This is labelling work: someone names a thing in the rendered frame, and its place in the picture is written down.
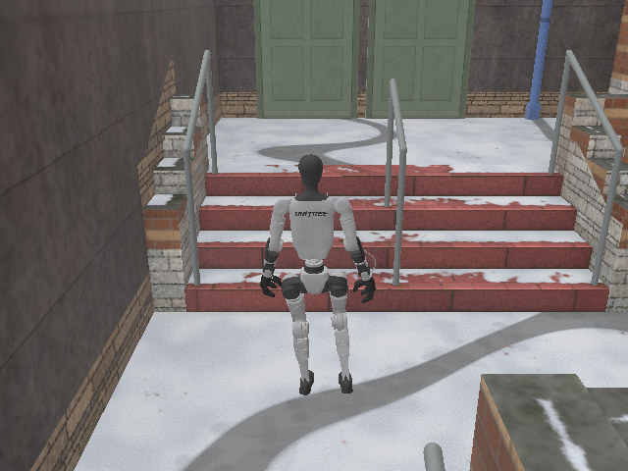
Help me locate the stairs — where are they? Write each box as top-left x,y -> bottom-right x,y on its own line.
184,176 -> 609,312

